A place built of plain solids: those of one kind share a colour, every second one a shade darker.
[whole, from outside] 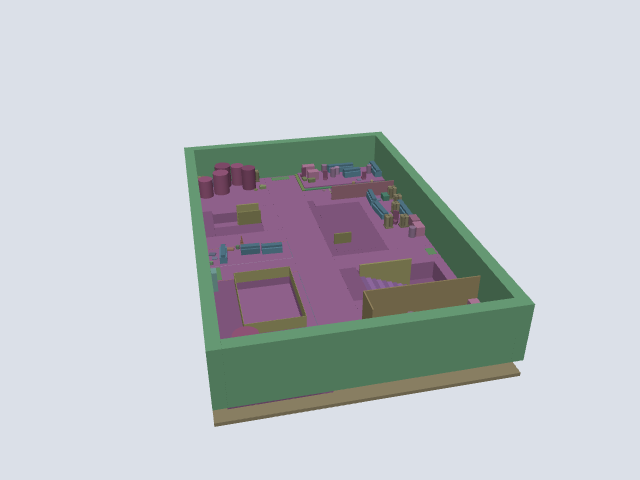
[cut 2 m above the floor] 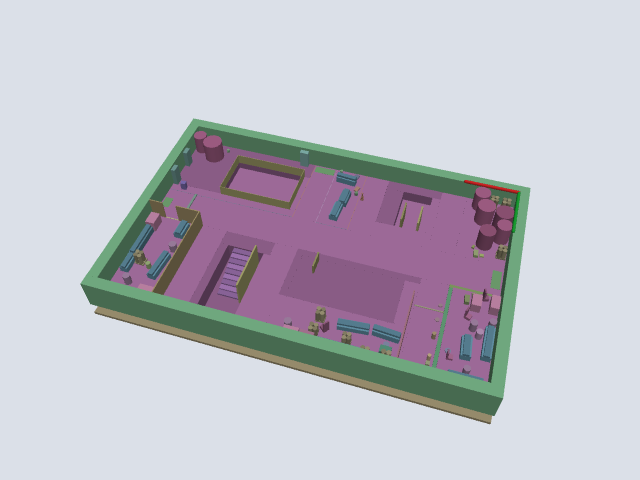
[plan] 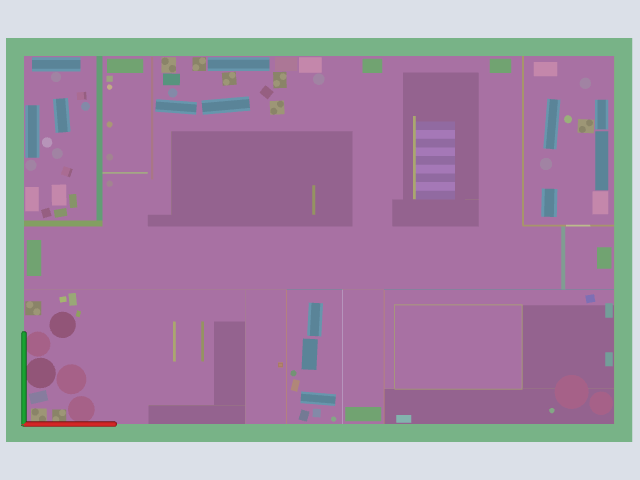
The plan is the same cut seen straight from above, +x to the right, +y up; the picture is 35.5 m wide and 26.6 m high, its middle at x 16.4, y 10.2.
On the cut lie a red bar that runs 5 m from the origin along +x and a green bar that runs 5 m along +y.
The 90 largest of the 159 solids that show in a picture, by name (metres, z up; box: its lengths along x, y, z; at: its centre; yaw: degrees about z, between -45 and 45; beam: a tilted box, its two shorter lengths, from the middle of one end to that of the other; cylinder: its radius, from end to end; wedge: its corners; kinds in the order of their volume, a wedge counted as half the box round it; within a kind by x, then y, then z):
{
 "floor_1": {"box": [4.02, 9.12, 1.24], "at": [2.01, 15.84, -0.38]},
 "floor_2": {"box": [4.5, 7.45, 1.0], "at": [2.25, 3.73, -0.5]},
 "floor_3": {"box": [2.5, 9.45, 1.0], "at": [5.6, 15.68, -0.5]},
 "floor_4": {"box": [2.4, 7.45, 1.0], "at": [5.7, 3.73, -0.5]},
 "floor_5": {"box": [0.8, 4.63, 2.1], "at": [7.3, 3.37, -1.05]},
 "floor_6": {"box": [1.3, 4.63, 2.1], "at": [7.5, 13.91, -1.05]},
 "floor_7": {"box": [2.83, 4.63, 1.03], "at": [9.12, 3.37, -1.59]},
 "floor_8": {"box": [5.35, 1.05, 2.1], "at": [9.57, 0.53, -1.05]},
 "floor_9": {"box": [5.35, 1.77, 2.1], "at": [9.57, 6.57, -1.05]},
 "floor_10": {"box": [1.72, 4.63, 2.1], "at": [11.39, 3.37, -1.05]},
 "floor_11": {"box": [11.35, 0.65, 2.1], "at": [12.53, 11.28, -1.05]},
 "floor_12": {"box": [11.35, 4.17, 2.1], "at": [12.53, 18.32, -1.05]},
 "floor_13": {"box": [9.43, 4.63, 2.1], "at": [12.87, 13.91, -1.05]},
 "floor_14": {"box": [2.3, 7.45, 1.0], "at": [13.4, 3.73, -0.5]},
 "floor_15": {"box": [3.1, 7.45, 1.0], "at": [16.1, 3.73, -0.5]},
 "floor_16": {"box": [32.7, 3.5, 1.0], "at": [16.35, 9.2, -0.5]},
 "floor_17": {"box": [0.62, 4.63, 2.1], "at": [17.89, 13.91, -1.05]},
 "floor_18": {"box": [2.3, 7.45, 1.0], "at": [18.8, 3.73, -0.5]},
 "floor_19": {"box": [2.2, 9.45, 1.0], "at": [19.3, 15.68, -0.5]},
 "floor_20": {"box": [0.6, 4.63, 2.1], "at": [20.25, 4.26, -1.05]},
 "floor_21": {"box": [0.6, 7.03, 2.1], "at": [20.7, 15.96, -1.05]},
 "floor_22": {"box": [3.43, 7.03, 0.4], "at": [22.71, 15.96, -1.9]},
 "floor_23": {"box": [4.8, 1.5, 2.1], "at": [22.8, 11.7, -1.05]},
 "floor_24": {"box": [4.8, 0.92, 2.1], "at": [22.8, 19.94, -1.05]},
 "floor_25": {"box": [7.03, 4.63, 1.4], "at": [24.07, 4.26, -1.4]},
 "floor_26": {"box": [0.77, 7.03, 2.1], "at": [24.82, 15.96, -1.05]},
 "floor_27": {"box": [12.75, 1.95, 2.1], "at": [26.32, 0.97, -1.05]},
 "floor_28": {"box": [12.75, 0.87, 2.1], "at": [26.32, 7.01, -1.05]},
 "floor_29": {"box": [2.4, 9.45, 1.0], "at": [26.4, 15.68, -0.5]},
 "floor_30": {"box": [5.12, 4.63, 2.1], "at": [30.14, 4.26, -1.05]},
 "floor_31": {"box": [5.1, 9.45, 1.0], "at": [30.15, 15.68, -0.5]},
 "wall_1": {"box": [1.0, 20.4, 5.0], "at": [-0.5, 10.2, 1.5]},
 "wall_2": {"box": [34.7, 1.0, 5.0], "at": [16.35, -0.5, 1.5]},
 "wall_3": {"box": [34.7, 1.0, 5.0], "at": [16.35, 20.9, 1.5]},
 "wall_4": {"box": [1.0, 20.4, 5.0], "at": [33.2, 10.2, 1.5]},
 "floor_base_1": {"box": [34.7, 22.4, 0.3], "at": [16.35, 10.2, -2.35]},
 "vat_1": {"cylinder": 0.69, "from": [0.77, 4.43, 0.0], "to": [0.77, 4.43, 2.12]},
 "vat_2": {"cylinder": 0.84, "from": [0.92, 2.83, 0.0], "to": [0.92, 2.83, 2.34]},
 "vat_3": {"cylinder": 0.73, "from": [2.14, 5.5, 0.0], "to": [2.14, 5.5, 2.34]},
 "vat_4": {"cylinder": 0.83, "from": [2.62, 2.48, 0.0], "to": [2.62, 2.48, 2.26]},
 "vat_5": {"cylinder": 0.74, "from": [3.17, 0.81, 0.0], "to": [3.17, 0.81, 1.92]},
 "vat_6": {"cylinder": 0.94, "from": [30.34, 1.78, 0.0], "to": [30.34, 1.78, 2.21]},
 "vat_7": {"cylinder": 0.65, "from": [31.98, 1.15, 0.0], "to": [31.98, 1.15, 1.91]},
 "cask_row_1": {"box": [0.79, 2.92, 0.58], "at": [0.47, 16.21, 0.53]},
 "cask_row_2": {"box": [0.49, 2.92, 0.23], "at": [0.47, 16.21, 0.94]},
 "cask_row_3": {"box": [2.69, 0.79, 0.62], "at": [1.79, 19.93, 0.55]},
 "cask_row_4": {"box": [2.69, 0.49, 0.24], "at": [1.79, 19.93, 0.98]},
 "cask_row_5": {"box": [0.84, 1.88, 0.63], "at": [2.09, 17.1, 0.56], "yaw": 4.3},
 "cask_row_6": {"box": [2.27, 0.7, 0.64], "at": [8.43, 17.57, 0.32], "yaw": -4.2},
 "cask_row_7": {"box": [2.64, 0.8, 0.52], "at": [11.18, 17.65, 0.26], "yaw": 5.0},
 "cask_row_8": {"box": [3.43, 0.77, 0.59], "at": [11.89, 19.95, 0.29]},
 "cask_row_9": {"box": [3.43, 0.48, 0.23], "at": [11.89, 19.95, 0.7]},
 "cask_row_10": {"box": [0.83, 1.71, 0.54], "at": [15.83, 3.87, 0.27], "yaw": -2.6},
 "cask_row_11": {"box": [0.79, 1.84, 0.55], "at": [16.13, 5.79, 0.28], "yaw": -2.9},
 "cask_row_12": {"box": [1.93, 0.65, 0.63], "at": [16.3, 1.4, 0.32], "yaw": -4.7},
 "cask_row_13": {"box": [0.87, 1.56, 0.58], "at": [29.11, 12.26, 0.29], "yaw": -1.4},
 "cask_row_14": {"box": [0.73, 2.76, 0.55], "at": [29.25, 16.62, 0.28], "yaw": -4.7},
 "cask_row_15": {"box": [0.72, 3.27, 0.63], "at": [32.01, 14.59, 0.32]},
 "cask_row_16": {"box": [0.45, 3.27, 0.24], "at": [32.01, 14.59, 0.75]},
 "cask_row_17": {"box": [0.73, 1.65, 0.55], "at": [32.01, 17.15, 0.28]},
 "tread_1": {"box": [2.17, 0.48, 1.53], "at": [22.8, 12.69, -0.94]},
 "tread_2": {"box": [2.17, 0.48, 1.36], "at": [22.8, 13.17, -1.02]},
 "tread_3": {"box": [2.17, 0.48, 1.19], "at": [22.8, 13.65, -1.11]},
 "tread_4": {"box": [2.17, 0.48, 1.02], "at": [22.8, 14.13, -1.19]},
 "tread_5": {"box": [2.17, 0.48, 0.85], "at": [22.8, 14.61, -1.28]},
 "tread_6": {"box": [2.17, 0.48, 0.68], "at": [22.8, 15.09, -1.36]},
 "tread_7": {"box": [2.17, 0.48, 0.51], "at": [22.8, 15.57, -1.45]},
 "tread_8": {"box": [2.17, 0.48, 0.34], "at": [22.8, 16.05, -1.53]},
 "pallet_load_1": {"box": [0.74, 1.34, 1.0], "at": [0.44, 12.46, 0.74]},
 "pallet_load_2": {"box": [0.81, 1.16, 0.97], "at": [1.94, 12.69, 0.72], "yaw": 0.9},
 "pallet_load_3": {"box": [1.23, 0.77, 1.0], "at": [14.52, 19.95, 0.5]},
 "pallet_load_4": {"box": [1.26, 0.86, 0.93], "at": [15.87, 19.9, 0.47]},
 "pallet_load_5": {"box": [1.31, 0.79, 0.96], "at": [28.9, 19.68, 0.48]},
 "pallet_load_6": {"box": [0.87, 1.28, 1.09], "at": [31.93, 12.26, 0.55]},
 "rail_1": {"box": [0.16, 2.22, 2.17], "at": [8.33, 4.57, 0.01]},
 "rail_2": {"box": [0.16, 2.22, 2.17], "at": [9.9, 4.57, 0.01]},
 "rail_3": {"box": [0.16, 4.62, 2.7], "at": [21.63, 14.76, -0.35]},
 "part_1": {"box": [0.1, 9.35, 2.65], "at": [27.65, 15.72, 1.27]},
 "part_2": {"box": [2.43, 0.1, 2.65], "at": [28.82, 11.0, 1.27]},
 "part_3": {"box": [1.32, 0.1, 2.65], "at": [32.04, 11.0, 1.27]},
 "step_terE_tread_1": {"box": [0.33, 9.12, 1.12], "at": [4.18, 15.84, -0.44]},
 "control_cabinet_1": {"box": [0.83, 0.44, 1.78], "at": [21.04, 0.29, 0.89]},
 "control_cabinet_2": {"box": [0.43, 0.81, 1.87], "at": [32.41, 6.3, 0.94]},
 "control_cabinet_3": {"box": [0.42, 0.78, 1.79], "at": [32.42, 3.59, 0.9]},
 "step_terS_tread_1": {"box": [4.35, 0.33, 1.12], "at": [2.17, 11.12, -0.44]},
 "screenW_1": {"box": [0.12, 6.8, 1.55], "at": [7.1, 16.95, 0.78]},
 "barrel_1": {"cylinder": 0.32, "from": [16.33, 19.11, 0.0], "to": [16.33, 19.11, 1.0]},
 "barrel_2": {"cylinder": 0.32, "from": [31.11, 18.89, 0.0], "to": [31.11, 18.89, 0.98]},
 "pump_skid_1": {"box": [0.98, 0.59, 0.61], "at": [0.8, 1.49, 0.3], "yaw": 13.1},
 "sack_pile_1": {"box": [0.94, 0.65, 0.56], "at": [8.17, 19.1, 0.28], "yaw": -0.5}
}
